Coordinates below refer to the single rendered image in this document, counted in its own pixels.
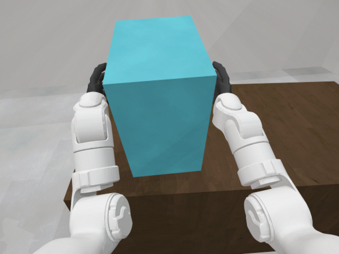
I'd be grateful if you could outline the left robot upper arm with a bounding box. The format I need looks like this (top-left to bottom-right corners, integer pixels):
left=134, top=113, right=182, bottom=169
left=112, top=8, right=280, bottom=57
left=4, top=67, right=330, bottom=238
left=33, top=193, right=132, bottom=254

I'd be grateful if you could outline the right robot upper arm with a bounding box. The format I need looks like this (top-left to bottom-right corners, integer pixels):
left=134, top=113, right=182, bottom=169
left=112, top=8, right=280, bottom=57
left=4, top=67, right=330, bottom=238
left=244, top=186, right=339, bottom=254

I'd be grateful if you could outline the right robot hand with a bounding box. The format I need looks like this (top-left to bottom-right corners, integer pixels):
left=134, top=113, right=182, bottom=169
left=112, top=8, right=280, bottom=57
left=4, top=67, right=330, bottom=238
left=212, top=61, right=232, bottom=105

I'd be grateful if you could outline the pedestal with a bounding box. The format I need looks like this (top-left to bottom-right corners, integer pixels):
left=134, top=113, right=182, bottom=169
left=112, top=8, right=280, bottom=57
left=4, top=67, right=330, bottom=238
left=64, top=81, right=339, bottom=254

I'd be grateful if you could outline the right robot forearm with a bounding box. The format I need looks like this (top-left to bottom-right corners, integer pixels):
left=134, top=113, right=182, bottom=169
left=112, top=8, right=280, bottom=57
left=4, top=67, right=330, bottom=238
left=212, top=93, right=313, bottom=224

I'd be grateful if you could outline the left robot hand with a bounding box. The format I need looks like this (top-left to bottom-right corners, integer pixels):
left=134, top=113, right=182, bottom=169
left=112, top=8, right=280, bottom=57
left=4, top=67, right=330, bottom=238
left=86, top=62, right=109, bottom=105

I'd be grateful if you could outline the left robot forearm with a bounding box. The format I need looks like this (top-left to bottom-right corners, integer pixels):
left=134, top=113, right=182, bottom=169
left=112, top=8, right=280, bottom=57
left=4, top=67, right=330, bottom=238
left=69, top=92, right=120, bottom=234

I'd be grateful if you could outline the carton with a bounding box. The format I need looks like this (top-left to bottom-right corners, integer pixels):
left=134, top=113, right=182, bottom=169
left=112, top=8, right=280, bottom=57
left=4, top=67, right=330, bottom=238
left=102, top=16, right=217, bottom=177

